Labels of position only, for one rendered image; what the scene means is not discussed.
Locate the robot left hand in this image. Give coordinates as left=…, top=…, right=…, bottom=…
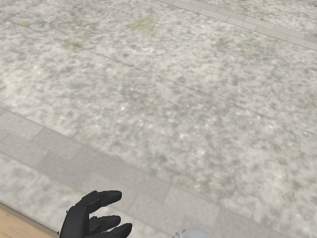
left=57, top=190, right=133, bottom=238

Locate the robot right thigh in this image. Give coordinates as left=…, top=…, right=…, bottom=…
left=172, top=227, right=212, bottom=238

